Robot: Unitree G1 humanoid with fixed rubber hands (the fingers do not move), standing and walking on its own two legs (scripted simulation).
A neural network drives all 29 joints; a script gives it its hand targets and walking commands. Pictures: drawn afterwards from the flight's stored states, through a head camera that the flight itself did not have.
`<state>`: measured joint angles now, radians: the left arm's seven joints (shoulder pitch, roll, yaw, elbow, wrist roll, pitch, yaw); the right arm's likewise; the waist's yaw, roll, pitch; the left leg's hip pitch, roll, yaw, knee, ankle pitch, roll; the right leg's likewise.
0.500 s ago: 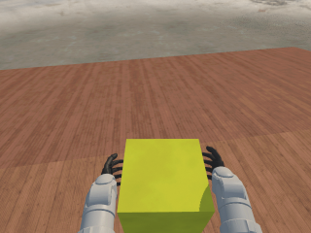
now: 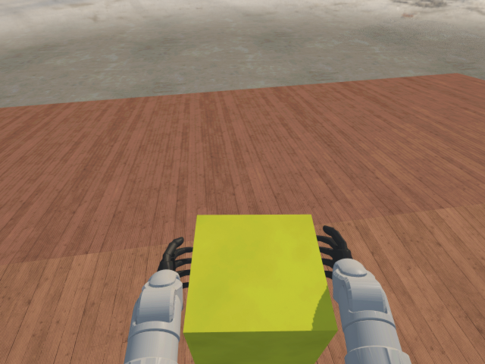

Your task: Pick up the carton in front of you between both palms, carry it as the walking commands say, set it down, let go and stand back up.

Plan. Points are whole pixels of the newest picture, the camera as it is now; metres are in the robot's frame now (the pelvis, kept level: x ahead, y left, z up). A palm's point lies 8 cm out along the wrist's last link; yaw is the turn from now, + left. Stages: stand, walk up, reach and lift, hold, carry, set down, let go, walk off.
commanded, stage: reach and lift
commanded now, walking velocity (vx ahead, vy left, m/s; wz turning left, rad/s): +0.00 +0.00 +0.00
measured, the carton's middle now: (254, 297) +0.29 +0.00 -0.05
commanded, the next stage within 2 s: hold in 0.28 s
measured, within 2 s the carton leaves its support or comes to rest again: neither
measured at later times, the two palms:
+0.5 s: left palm (165, 276) +0.28 +0.15 +0.05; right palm (346, 263) +0.28 -0.15 +0.06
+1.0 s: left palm (167, 263) +0.29 +0.14 +0.06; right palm (346, 254) +0.30 -0.16 +0.06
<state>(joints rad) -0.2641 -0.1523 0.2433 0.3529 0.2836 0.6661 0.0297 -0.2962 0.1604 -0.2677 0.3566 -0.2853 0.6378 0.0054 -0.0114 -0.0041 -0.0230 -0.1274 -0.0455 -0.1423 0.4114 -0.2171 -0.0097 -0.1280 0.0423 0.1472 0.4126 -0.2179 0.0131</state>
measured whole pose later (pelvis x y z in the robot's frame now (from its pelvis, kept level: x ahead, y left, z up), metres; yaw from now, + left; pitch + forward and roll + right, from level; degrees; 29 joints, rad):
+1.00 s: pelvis +0.00 +0.00 +0.00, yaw -2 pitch -1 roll +0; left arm -0.28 -0.13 0.21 0.17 0.24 0.83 0.04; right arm -0.31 0.16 -0.22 0.18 -0.26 0.78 -0.01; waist 0.01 0.01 -0.08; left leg -0.20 -0.01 -0.07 0.48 -0.29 -0.01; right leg -0.24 0.01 0.05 0.55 -0.40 0.01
